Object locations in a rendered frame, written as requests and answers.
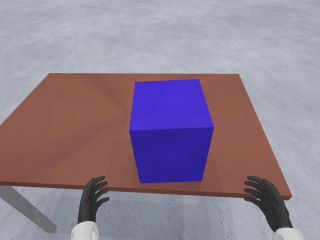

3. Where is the carton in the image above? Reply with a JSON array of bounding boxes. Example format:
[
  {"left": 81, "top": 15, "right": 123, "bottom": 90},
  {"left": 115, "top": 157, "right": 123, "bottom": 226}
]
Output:
[{"left": 129, "top": 79, "right": 214, "bottom": 184}]

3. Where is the robot right forearm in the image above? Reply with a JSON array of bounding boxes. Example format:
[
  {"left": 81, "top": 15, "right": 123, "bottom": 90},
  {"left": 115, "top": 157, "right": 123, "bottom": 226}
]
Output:
[{"left": 272, "top": 227, "right": 305, "bottom": 240}]

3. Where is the robot left forearm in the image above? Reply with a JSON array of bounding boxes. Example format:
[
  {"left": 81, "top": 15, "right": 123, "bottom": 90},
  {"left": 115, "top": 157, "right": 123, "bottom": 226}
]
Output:
[{"left": 71, "top": 221, "right": 100, "bottom": 240}]

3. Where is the table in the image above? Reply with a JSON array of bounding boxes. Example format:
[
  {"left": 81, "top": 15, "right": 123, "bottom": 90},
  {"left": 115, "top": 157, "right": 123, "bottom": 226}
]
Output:
[{"left": 0, "top": 73, "right": 292, "bottom": 234}]

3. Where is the robot right hand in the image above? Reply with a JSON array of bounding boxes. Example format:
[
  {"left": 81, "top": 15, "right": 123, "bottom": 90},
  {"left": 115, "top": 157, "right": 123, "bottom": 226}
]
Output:
[{"left": 244, "top": 176, "right": 293, "bottom": 233}]

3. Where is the robot left hand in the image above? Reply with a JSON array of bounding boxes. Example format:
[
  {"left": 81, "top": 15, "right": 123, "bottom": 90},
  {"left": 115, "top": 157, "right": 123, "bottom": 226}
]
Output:
[{"left": 77, "top": 176, "right": 110, "bottom": 224}]

